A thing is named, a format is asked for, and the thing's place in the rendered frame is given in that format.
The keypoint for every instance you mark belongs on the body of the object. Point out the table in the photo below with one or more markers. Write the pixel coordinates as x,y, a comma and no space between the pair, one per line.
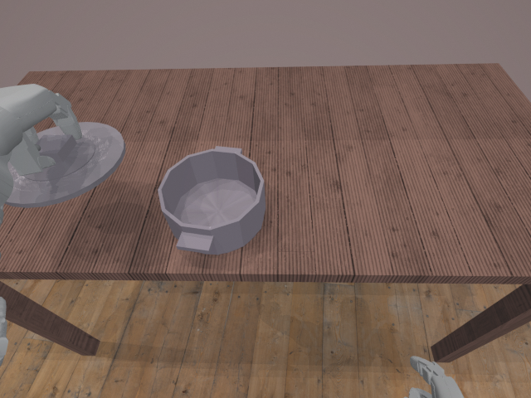
373,174

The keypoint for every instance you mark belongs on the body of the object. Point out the knob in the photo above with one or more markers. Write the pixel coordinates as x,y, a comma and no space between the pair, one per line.
57,147

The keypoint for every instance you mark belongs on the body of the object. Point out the robot right hand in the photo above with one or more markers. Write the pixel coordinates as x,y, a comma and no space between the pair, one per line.
442,386

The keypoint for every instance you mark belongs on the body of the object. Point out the robot left hand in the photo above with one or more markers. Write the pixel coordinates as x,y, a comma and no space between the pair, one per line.
30,104

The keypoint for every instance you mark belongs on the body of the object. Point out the robot left forearm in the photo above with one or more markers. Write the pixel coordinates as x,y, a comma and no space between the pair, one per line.
10,137

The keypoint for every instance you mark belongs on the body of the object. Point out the pot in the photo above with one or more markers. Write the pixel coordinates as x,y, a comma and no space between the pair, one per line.
213,201

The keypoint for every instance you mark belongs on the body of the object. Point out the lid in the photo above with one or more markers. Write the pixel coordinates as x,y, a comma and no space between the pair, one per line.
95,157

